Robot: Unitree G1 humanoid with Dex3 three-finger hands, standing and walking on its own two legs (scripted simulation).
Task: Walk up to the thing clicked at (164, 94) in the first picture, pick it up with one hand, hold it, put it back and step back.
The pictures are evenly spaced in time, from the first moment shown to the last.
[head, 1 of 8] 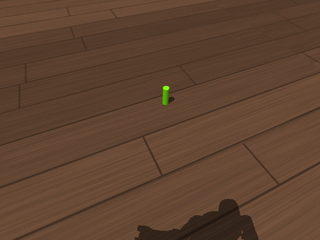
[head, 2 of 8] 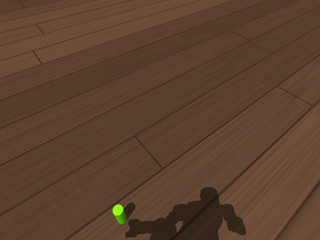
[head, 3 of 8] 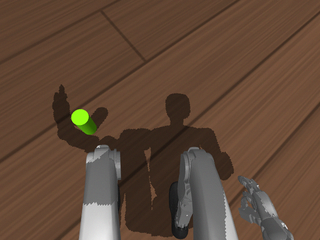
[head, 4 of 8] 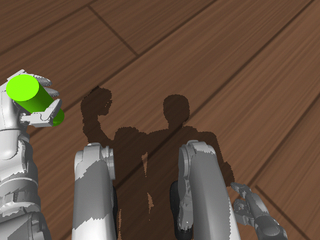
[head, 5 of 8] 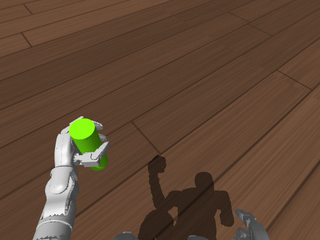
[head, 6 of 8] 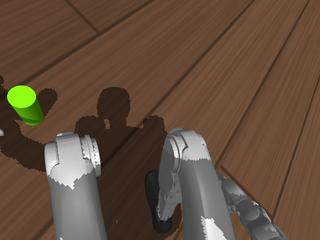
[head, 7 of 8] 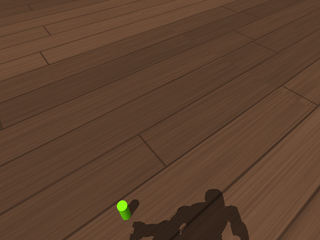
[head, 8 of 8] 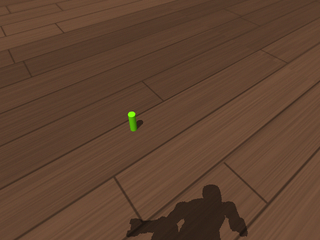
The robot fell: no
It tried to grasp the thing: yes
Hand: left
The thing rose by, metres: 0.68
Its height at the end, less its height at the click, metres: +0.00
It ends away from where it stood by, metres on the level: 0.00
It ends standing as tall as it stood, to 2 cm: yes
